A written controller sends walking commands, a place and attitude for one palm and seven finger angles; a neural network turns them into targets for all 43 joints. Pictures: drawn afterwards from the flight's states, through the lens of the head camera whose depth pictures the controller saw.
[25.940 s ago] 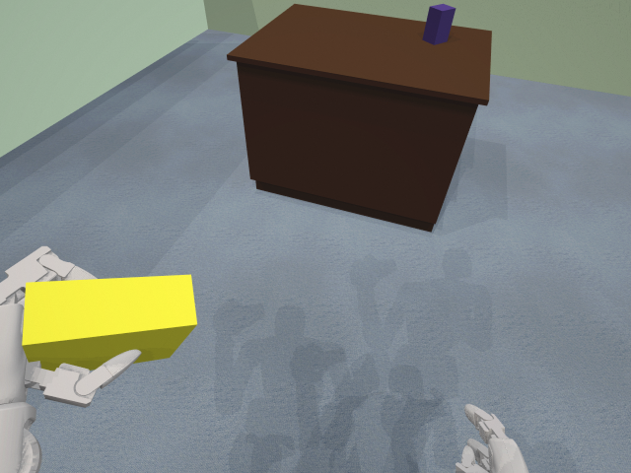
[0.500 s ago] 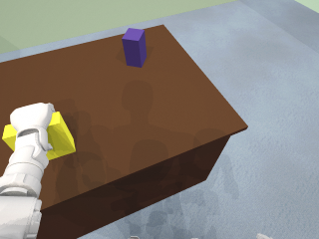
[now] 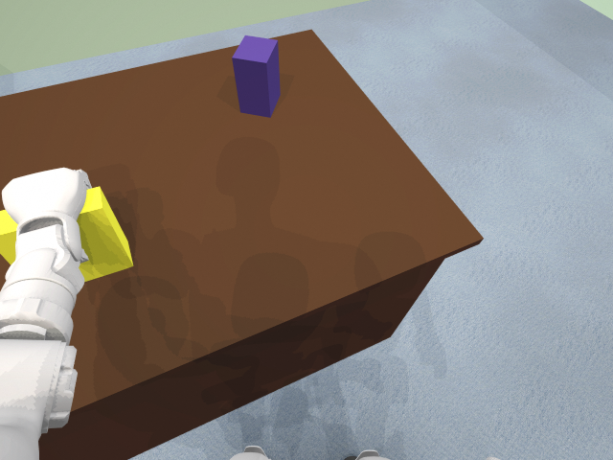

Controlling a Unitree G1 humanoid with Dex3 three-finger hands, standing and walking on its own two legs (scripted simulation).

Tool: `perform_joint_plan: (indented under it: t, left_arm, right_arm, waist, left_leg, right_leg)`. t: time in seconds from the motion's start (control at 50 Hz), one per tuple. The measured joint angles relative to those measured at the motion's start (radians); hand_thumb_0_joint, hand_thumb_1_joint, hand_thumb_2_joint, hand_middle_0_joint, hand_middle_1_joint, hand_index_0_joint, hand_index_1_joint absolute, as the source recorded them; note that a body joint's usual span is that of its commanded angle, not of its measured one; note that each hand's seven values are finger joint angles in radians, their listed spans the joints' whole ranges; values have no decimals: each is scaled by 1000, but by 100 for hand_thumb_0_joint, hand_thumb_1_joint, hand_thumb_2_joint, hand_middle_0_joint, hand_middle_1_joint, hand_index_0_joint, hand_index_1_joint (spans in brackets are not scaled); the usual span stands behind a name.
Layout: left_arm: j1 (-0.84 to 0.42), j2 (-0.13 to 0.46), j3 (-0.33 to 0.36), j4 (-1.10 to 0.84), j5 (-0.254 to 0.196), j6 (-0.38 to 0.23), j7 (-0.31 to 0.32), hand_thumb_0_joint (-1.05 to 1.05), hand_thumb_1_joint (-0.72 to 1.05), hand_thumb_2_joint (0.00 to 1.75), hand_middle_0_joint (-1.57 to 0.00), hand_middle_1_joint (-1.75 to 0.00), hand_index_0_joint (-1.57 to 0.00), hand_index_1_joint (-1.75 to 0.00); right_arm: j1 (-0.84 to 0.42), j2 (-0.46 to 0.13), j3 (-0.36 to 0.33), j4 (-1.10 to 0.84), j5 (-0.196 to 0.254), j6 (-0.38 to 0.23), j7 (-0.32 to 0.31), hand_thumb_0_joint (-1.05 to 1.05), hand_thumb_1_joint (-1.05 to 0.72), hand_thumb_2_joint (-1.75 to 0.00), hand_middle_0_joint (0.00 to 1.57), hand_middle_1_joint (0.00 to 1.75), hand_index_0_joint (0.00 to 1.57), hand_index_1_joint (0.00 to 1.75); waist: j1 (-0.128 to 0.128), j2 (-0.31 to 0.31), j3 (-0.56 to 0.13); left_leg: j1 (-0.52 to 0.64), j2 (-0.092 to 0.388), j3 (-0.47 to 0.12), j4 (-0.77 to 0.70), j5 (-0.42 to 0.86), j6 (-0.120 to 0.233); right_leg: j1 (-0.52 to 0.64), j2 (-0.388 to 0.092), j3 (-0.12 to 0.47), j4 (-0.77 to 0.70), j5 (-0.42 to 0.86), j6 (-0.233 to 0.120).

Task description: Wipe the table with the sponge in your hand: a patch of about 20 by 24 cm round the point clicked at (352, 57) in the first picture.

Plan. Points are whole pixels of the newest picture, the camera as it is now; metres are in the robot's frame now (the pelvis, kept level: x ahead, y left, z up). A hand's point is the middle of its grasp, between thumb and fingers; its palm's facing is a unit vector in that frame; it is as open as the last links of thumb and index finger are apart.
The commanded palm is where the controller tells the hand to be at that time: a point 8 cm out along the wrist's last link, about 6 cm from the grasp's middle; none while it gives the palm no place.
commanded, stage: wipe forward along the first lane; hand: left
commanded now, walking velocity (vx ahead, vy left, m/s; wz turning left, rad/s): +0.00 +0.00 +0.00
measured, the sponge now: (75, 252) +0.40 +0.35 -0.02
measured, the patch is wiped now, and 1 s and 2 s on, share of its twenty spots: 0.35 0.45 0.65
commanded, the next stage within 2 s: slide across to the middle lane in 0.10 s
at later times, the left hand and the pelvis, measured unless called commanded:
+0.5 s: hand (75, 203) +0.45 +0.35 +0.03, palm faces -0.14 +0.01 -0.99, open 9.6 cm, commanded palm +0.44 +0.31 +0.08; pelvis +0.02 +0.00 +0.00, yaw +0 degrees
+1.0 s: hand (117, 191) +0.47 +0.30 +0.03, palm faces -0.11 +0.00 -0.99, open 9.6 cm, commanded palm +0.45 +0.26 +0.07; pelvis +0.04 +0.00 +0.01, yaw +0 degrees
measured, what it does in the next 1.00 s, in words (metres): stands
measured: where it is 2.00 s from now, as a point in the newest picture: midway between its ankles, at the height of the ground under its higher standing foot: outside the picture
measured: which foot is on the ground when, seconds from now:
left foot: down 0.00-1.00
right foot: down 0.00-1.00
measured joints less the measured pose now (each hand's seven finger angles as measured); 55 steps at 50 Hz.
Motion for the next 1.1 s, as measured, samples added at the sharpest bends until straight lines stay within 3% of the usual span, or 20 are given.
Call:
perform_joint_plan:
  t: [0.26, 0.34, 0.4, 0.46, 0.64, 0.78, 1.1]
  left_arm:
    - [-65, 63, 18, 49, 7, -17, -22, 2, -55, 115, -82, -137, -83, -139]
    - [-53, 58, -12, 22, 10, -4, -26, 2, -54, 115, -82, -138, -82, -140]
    - [-41, 50, -14, 8, -12, -1, -24, 2, -54, 115, -81, -139, -81, -141]
    - [-40, 37, -33, 3, -34, 6, -19, 2, -53, 115, -80, -140, -81, -142]
    - [-51, -41, -70, -15, -44, 46, -5, 1, -52, 115, -79, -141, -79, -143]
    - [-48, -91, -71, -8, -30, 86, 6, 1, -52, 114, -78, -142, -79, -144]
    - [1, -178, -128, -76, -48, 153, 47, 0, -49, 113, -76, -143, -77, -145]
  right_arm:
    - [36, -9, 0, 2, -7, 11, 1, 1, -91, -90, 20, 30, 20, 30]
    - [55, -11, -12, 10, -8, 14, 2, 1, -91, -90, 20, 30, 20, 30]
    - [61, -7, -15, 24, -5, 16, 0, 1, -91, -90, 20, 30, 20, 30]
    - [63, 0, -15, 35, -2, 13, -2, 1, -91, -90, 20, 30, 20, 30]
    - [27, 18, -13, 48, -3, 12, 9, 1, -91, -90, 20, 30, 20, 30]
    - [-8, 25, -7, 32, -5, 21, 23, 1, -91, -90, 20, 30, 20, 30]
    - [-27, 17, -28, 44, -10, 52, 42, 1, -91, -90, 20, 30, 20, 30]
  waist:
    - [-26, -1, -1]
    - [-23, 5, 2]
    - [-20, 5, 1]
    - [-20, 4, 1]
    - [-15, 7, 1]
    - [-13, 9, -2]
    - [16, 12, -7]
  left_leg:
    - [-50, 9, -4, 30, -16, 0]
    - [-44, 10, -6, 25, -18, 0]
    - [-28, 11, -4, 14, -20, 2]
    - [-8, 8, -6, 2, -20, 3]
    - [53, 2, -4, -39, -22, 6]
    - [90, 0, 6, -68, -24, 7]
    - [135, 1, -1, -96, -22, -1]
  right_leg:
    - [-42, 9, -4, 13, -7, 0]
    - [-32, 11, -5, 0, -5, 0]
    - [-16, 11, -3, -13, -4, 2]
    - [6, 9, -6, -27, -5, 3]
    - [67, 2, -3, -67, -8, 6]
    - [97, -1, 6, -86, -13, 8]
    - [139, 1, -1, -105, -18, 1]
